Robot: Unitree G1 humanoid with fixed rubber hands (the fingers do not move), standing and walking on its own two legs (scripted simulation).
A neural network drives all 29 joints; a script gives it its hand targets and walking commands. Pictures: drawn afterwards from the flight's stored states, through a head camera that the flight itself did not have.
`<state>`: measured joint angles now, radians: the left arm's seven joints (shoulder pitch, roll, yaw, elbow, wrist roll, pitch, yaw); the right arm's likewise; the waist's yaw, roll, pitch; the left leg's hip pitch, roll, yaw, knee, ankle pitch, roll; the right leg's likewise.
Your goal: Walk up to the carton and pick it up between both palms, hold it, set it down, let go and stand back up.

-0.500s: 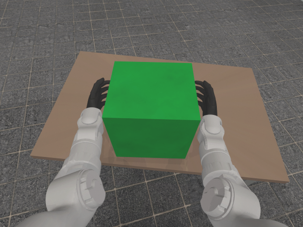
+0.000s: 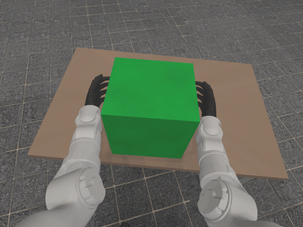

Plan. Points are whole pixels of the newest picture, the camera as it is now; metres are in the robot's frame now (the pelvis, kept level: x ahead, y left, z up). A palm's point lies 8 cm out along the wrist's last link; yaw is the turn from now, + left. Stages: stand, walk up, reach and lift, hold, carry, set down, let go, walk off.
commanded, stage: set down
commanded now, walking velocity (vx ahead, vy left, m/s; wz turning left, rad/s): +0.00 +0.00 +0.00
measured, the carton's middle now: (150, 111) +0.42 +0.05 +0.00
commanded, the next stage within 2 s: none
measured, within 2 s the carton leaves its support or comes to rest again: neither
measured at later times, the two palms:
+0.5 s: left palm (93, 103) +0.40 +0.20 +0.04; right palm (207, 111) +0.41 -0.11 +0.05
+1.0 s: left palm (79, 101) +0.41 +0.25 +0.03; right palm (214, 104) +0.44 -0.13 +0.05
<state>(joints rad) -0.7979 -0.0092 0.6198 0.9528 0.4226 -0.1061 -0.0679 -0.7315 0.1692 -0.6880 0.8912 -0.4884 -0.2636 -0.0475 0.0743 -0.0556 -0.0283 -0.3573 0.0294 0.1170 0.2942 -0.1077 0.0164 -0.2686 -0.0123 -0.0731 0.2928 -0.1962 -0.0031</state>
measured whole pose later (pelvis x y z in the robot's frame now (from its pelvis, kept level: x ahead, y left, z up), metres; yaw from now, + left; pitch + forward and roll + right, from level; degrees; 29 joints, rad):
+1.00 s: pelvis -0.01 +0.01 -0.02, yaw -1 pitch +22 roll -3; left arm -0.99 0.30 0.05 1.49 -0.19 -0.31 0.03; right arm -0.96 -0.17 -0.01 1.35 0.23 -0.25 -0.10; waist 0.06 -0.02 -0.25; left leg -0.76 0.07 0.07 0.58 -0.20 0.01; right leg -0.63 0.02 -0.08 0.51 -0.26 -0.01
